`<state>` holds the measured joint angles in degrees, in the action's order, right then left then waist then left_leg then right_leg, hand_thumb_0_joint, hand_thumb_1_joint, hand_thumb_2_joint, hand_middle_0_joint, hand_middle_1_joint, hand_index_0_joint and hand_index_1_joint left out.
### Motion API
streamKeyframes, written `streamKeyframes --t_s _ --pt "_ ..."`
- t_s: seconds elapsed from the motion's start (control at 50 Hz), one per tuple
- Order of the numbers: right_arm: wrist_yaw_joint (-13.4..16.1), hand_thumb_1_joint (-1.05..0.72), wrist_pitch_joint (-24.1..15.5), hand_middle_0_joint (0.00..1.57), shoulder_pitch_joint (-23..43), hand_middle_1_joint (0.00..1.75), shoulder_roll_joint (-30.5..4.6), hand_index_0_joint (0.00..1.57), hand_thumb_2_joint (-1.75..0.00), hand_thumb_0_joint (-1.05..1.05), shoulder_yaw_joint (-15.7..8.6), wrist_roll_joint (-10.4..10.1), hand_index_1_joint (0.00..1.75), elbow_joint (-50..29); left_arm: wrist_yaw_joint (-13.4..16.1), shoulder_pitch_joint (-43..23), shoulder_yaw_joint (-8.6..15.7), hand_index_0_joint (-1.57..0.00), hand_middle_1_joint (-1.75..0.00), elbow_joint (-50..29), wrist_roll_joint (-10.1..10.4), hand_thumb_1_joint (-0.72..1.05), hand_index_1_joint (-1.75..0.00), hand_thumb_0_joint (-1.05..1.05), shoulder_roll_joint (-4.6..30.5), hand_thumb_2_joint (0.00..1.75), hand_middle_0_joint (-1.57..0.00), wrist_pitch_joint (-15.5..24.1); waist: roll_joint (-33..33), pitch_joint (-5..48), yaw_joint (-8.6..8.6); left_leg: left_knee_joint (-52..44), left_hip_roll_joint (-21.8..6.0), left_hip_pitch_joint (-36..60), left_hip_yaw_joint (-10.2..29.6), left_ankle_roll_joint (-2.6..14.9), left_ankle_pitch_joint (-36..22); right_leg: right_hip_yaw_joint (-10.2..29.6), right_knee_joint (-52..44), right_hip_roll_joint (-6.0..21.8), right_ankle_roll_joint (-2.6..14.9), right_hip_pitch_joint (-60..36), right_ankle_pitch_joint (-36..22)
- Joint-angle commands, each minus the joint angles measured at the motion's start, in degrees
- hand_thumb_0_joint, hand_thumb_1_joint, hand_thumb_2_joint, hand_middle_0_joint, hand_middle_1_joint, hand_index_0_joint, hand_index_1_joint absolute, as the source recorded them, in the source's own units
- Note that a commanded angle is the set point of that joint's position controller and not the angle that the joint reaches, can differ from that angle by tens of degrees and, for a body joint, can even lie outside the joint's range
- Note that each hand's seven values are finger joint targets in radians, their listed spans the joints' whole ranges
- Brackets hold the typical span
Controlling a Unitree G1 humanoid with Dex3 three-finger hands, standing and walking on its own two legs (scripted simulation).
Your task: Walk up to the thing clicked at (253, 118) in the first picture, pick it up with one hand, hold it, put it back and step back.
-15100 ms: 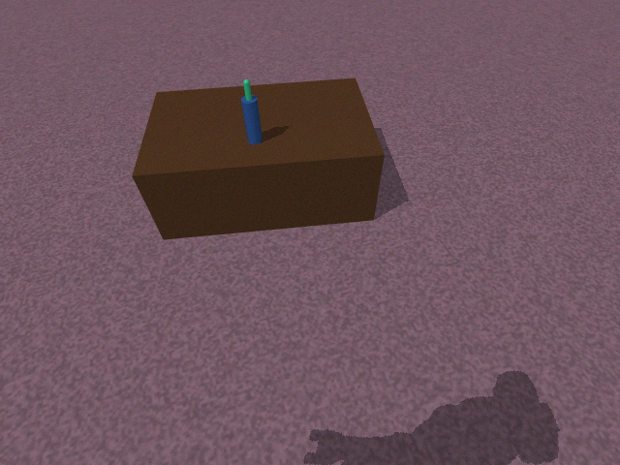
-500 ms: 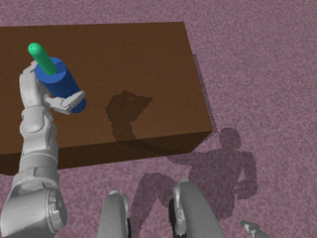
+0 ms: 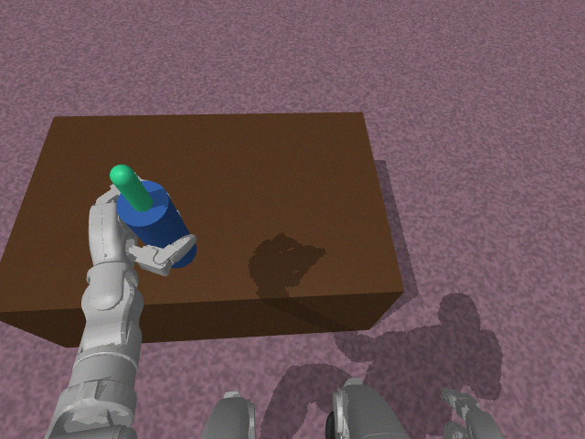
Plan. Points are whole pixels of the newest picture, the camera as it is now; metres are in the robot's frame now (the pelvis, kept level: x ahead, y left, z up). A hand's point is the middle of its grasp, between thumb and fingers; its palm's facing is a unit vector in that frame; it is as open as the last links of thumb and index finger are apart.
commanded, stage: lift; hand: left
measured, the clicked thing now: (155, 220) +0.38 +0.17 +0.06
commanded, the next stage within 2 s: hold in 0.54 s
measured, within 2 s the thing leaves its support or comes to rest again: neither
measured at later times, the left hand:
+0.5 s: hand (156, 225) +0.38 +0.17 +0.06, palm faces +0.14 -0.99 -0.01, open 9.0 cm
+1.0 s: hand (155, 228) +0.36 +0.16 +0.08, palm faces +0.15 -0.99 -0.01, open 9.0 cm
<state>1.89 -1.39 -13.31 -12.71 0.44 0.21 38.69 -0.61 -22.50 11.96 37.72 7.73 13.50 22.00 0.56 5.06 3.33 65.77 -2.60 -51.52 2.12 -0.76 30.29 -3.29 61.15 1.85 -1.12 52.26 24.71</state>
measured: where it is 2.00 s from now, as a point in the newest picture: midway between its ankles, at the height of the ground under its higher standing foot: outside the picture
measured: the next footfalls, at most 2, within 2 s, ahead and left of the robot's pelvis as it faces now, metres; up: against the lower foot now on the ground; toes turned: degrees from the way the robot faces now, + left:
none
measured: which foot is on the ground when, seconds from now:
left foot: down 0.00-1.00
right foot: down 0.00-1.00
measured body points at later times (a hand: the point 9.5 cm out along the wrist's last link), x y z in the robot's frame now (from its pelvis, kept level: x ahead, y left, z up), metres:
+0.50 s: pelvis +0.02 +0.00 +0.03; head +0.09 +0.01 +0.47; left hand +0.36 +0.22 +0.07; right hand +0.14 -0.25 -0.09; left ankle +0.01 +0.12 -0.65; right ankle +0.05 -0.14 -0.65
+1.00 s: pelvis +0.02 -0.01 +0.04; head +0.08 +0.00 +0.49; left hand +0.35 +0.22 +0.08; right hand +0.15 -0.25 -0.07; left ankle +0.01 +0.12 -0.65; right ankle +0.05 -0.14 -0.65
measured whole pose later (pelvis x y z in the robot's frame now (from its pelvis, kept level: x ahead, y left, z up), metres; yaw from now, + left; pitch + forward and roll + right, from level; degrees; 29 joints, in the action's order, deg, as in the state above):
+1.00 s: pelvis +0.02 -0.01 +0.04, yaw +0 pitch +8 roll -1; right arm 1.8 -1.1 -12.9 -12.2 -0.5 0.1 38.3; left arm -0.8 -9.3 9.1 27.2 8.7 10.1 21.7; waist 0.8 2.2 1.8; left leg 52.1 -2.6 -33.6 1.2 -1.4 26.8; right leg -3.0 49.4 1.7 -0.7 35.2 22.3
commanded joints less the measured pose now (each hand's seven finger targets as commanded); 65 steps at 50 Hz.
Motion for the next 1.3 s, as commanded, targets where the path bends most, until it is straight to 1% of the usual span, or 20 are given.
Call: streamKeyframes --t_s 0.0,0.06,0.1,0.12,0.14,0.18,0.2,0.3,0.34,0.4,0.46,0.6,0.7,0.78,0.84,1.04,1.16,1.24,1.26,1.28 --pt "0.5 -0.91 -1.4 0.2 -2.9 0.3 -8.0 0.2 -0.9 0.0 -3.2 0.0 0.3 -5.1 0.0 -18.8 1.9 -1.38 -1.5 -17.5 1.4 0.14 -1.49 0.0 8.5 1.32 -1.35 5.5 2.5 23.3 0.05 -12.0 1.6 14.0 -0.6 0.84 -15.7 0.6 -9.1 -1.8 1.99 -17.1 -14.6" --pt "0.5 -0.91 -1.4 0.2 -2.2 0.3 -7.9 0.2 -0.9 0.0 -3.2 0.0 0.3 -5.3 0.0 -17.3 0.6 -1.37 -1.48 -19.2 1.1 0.16 -1.48 0.0 7.9 1.32 -1.35 5.6 3.2 22.6 -0.04 -13.2 1.6 15.5 -0.7 0.55 -16.9 0.4 -9.6 -1.8 2.1 -18.2 -15.5" --pt "0.5 -0.91 -1.3 0.2 -2.0 0.3 -7.8 0.2 -0.9 0.0 -3.3 -0.1 0.3 -5.8 0.2 -16.2 1.2 -1.37 -1.49 -19.5 1.3 0.17 -1.48 0.0 7.9 1.32 -1.34 5.4 2.7 21.7 -0.34 -14.0 1.7 15.2 -0.9 0.69 -15.8 0.5 -10.7 -1.8 1.97 -19.5 -14.5" --pt "0.5 -0.91 -1.2 0.2 -2.5 0.3 -8.2 0.2 -0.9 0.0 -3.5 -0.1 0.3 -5.1 0.1 -12.6 2.2 -1.37 -1.49 -17.0 1.3 0.15 -1.48 0.0 8.5 1.31 -1.34 5.0 2.2 20.6 -0.64 -14.2 1.6 15.5 -0.8 0.7 -16.7 0.4 -10.9 -2.0 1.91 -19.6 -15.1" --pt "0.4 -0.91 -1.4 0.2 -1.9 0.3 -7.8 0.2 -0.9 0.0 -3.3 -0.2 0.3 -5.9 -0.2 -15.5 -0.7 -1.37 -1.49 -20.7 1.6 0.16 -1.48 0.0 6.2 1.32 -1.35 5.3 2.9 21.7 -0.06 -14.6 1.5 16.6 -0.7 0.4 -17.7 0.4 -10.8 -1.9 2.09 -19.7 -15.9" --pt "0.5 -0.91 -1.3 0.2 -1.9 0.3 -7.5 0.2 -0.9 0.0 -3.2 -0.2 0.3 -5.8 0.0 -14.7 0.6 -1.38 -1.5 -20.9 1.5 0.13 -1.49 0.0 7.5 1.32 -1.35 5.3 3.6 21.1 -0.32 -15.0 1.6 17.6 -0.8 0.47 -17.7 0.4 -11.4 -1.9 2.01 -20.2 -15.8" --pt "0.5 -0.91 -1.5 0.2 -1.7 0.3 -7.9 0.2 -0.9 0.0 -3.4 -0.3 0.3 -6.0 -0.2 -11.9 0.6 -1.37 -1.49 -19.4 1.8 0.13 -1.48 0.0 6.9 1.32 -1.34 5.0 2.2 20.3 -0.53 -15.5 1.5 17.8 -0.8 0.5 -18.3 0.3 -11.8 -1.9 2.04 -20.9 -16.3" --pt "0.5 -0.91 -1.5 0.2 -1.6 0.3 -7.6 0.2 -0.9 0.0 -3.5 -0.2 0.3 -6.2 -0.3 -11.3 0.0 -1.35 -1.48 -22.5 1.7 0.13 -1.47 0.0 6.3 1.3 -1.32 5.0 2.1 19.6 -0.6 -16.7 1.5 19.2 -0.9 0.46 -19.0 0.4 -13.0 -2.0 1.92 -22.7 -16.9" --pt "0.5 -0.91 -1.5 0.2 -1.0 0.3 -7.2 0.2 -0.9 0.0 -3.5 -0.2 0.3 -6.3 -0.2 -10.8 1.1 -1.35 -1.48 -22.9 2.1 0.12 -1.47 0.0 6.7 1.31 -1.32 5.2 1.5 20.0 -0.92 -16.7 1.9 18.0 -1.4 0.82 -17.9 1.0 -13.9 -1.8 1.65 -24.6 -17.0" --pt "0.6 -0.92 -1.5 0.2 -1.1 0.3 -7.2 0.2 -0.9 0.0 -3.4 -0.3 0.3 -6.3 -0.3 -9.2 -0.2 -1.33 -1.47 -23.6 1.9 0.1 -1.47 0.0 5.8 1.3 -1.31 5.1 1.8 18.6 -0.81 -17.8 1.8 19.6 -1.5 0.61 -18.5 0.9 -14.4 -1.8 1.73 -24.9 -17.1" --pt "0.6 -0.92 -1.7 0.2 -0.7 0.3 -7.4 0.2 -0.9 0.0 -3.6 -0.2 0.3 -6.2 -0.3 -8.5 -0.4 -1.33 -1.47 -24.0 2.0 0.12 -1.47 0.0 5.4 1.31 -1.31 5.2 2.0 18.2 -0.82 -18.0 1.7 21.4 -1.5 0.5 -21.1 0.8 -14.6 -1.9 1.73 -25.3 -19.3" --pt "0.3 -0.92 -1.7 0.2 0.1 0.3 -7.3 0.2 -0.9 0.0 -3.7 -0.3 0.3 -6.7 -0.3 -4.9 0.1 -1.34 -1.47 -24.2 2.2 0.11 -1.47 0.0 5.1 1.3 -1.31 5.3 1.2 16.8 -1.38 -19.3 1.9 21.8 -1.6 0.58 -20.5 0.9 -15.9 -1.8 1.54 -27.2 -19.1" --pt "0.3 -0.92 -1.7 0.2 -0.4 0.3 -7.5 0.2 -0.9 0.0 -4.0 -0.1 0.3 -6.4 -0.4 -5.8 -0.2 -1.3 -1.44 -25.8 2.1 0.08 -1.44 0.0 4.7 1.26 -1.28 5.2 1.7 17.0 -1.24 -19.8 1.6 23.2 -1.1 0.07 -23.3 0.5 -15.6 -1.9 1.84 -26.8 -20.3" --pt "0.3 -0.91 -1.7 0.2 0.3 0.3 -7.1 0.2 -0.9 0.0 -3.7 0.0 0.3 -6.7 -0.2 -5.6 -0.2 -1.32 -1.46 -26.1 2.2 0.08 -1.46 0.0 4.4 1.28 -1.29 5.2 1.6 18.1 -1.1 -19.8 2.0 23.3 -2.0 0.54 -22.2 1.1 -16.7 -1.6 1.42 -29.1 -21.1" --pt "0.3 -0.92 -1.7 0.2 1.0 0.3 -7.3 0.2 -0.9 0.0 -3.8 -0.2 0.3 -6.8 -0.2 -5.3 -0.1 -1.31 -1.46 -26.2 2.1 0.09 -1.46 0.0 4.9 1.28 -1.28 5.2 0.8 14.9 -1.39 -20.9 2.0 23.2 -1.9 0.61 -19.9 0.9 -17.6 -1.7 1.42 -28.0 -18.7" --pt "0.1 -0.92 -2.0 0.2 1.4 0.3 -7.2 0.2 -0.9 0.0 -3.8 -0.3 0.3 -7.1 -0.5 -3.7 0.2 -1.33 -1.47 -27.4 2.3 0.12 -1.47 0.0 4.8 1.29 -1.3 5.1 1.5 15.5 -1.9 -22.3 1.9 24.7 -1.8 0.38 -21.1 0.7 -18.2 -1.7 1.53 -30.2 -19.2" --pt "0.2 -0.92 -2.2 0.2 2.4 0.3 -6.9 0.2 -0.9 0.0 -3.6 -0.4 0.3 -7.3 -1.0 -2.2 -0.2 -1.34 -1.49 -27.2 2.6 0.14 -1.49 0.0 4.2 1.31 -1.31 4.9 0.4 13.8 -1.89 -23.0 2.3 23.7 -2.2 0.84 -18.0 1.1 -19.9 -1.4 1.06 -31.0 -17.4" --pt "0.1 -0.92 -2.5 0.2 2.4 0.3 -7.0 0.2 -0.91 0.0 -3.8 -0.5 0.3 -7.2 -0.9 -3.1 -0.5 -1.34 -1.48 -29.1 2.5 0.13 -1.48 0.0 4.2 1.3 -1.32 5.0 2.2 13.4 -1.87 -23.6 2.0 25.6 -1.8 0.34 -19.5 0.6 -19.4 -1.7 1.47 -30.1 -17.7" --pt "0.2 -0.92 -2.4 0.2 1.4 0.3 -7.0 0.2 -0.91 0.0 -3.9 -0.5 0.3 -7.0 -0.8 -1.6 0.1 -1.34 -1.48 -29.2 2.3 0.13 -1.48 0.0 4.9 1.29 -1.32 4.8 1.2 16.3 -2.27 -23.3 2.0 26.5 -1.8 0.44 -21.4 0.6 -19.4 -1.7 1.36 -32.2 -19.6" --pt "0.3 -0.92 -2.3 0.2 1.7 0.3 -7.1 0.2 -0.91 0.0 -3.8 -0.6 0.3 -7.2 -1.0 -2.2 -1.0 -1.33 -1.48 -28.6 2.4 0.13 -1.48 0.0 3.9 1.3 -1.31 4.6 1.0 15.3 -1.62 -23.2 2.1 26.3 -2.1 0.61 -21.3 0.8 -19.8 -1.6 1.28 -32.1 -20.1"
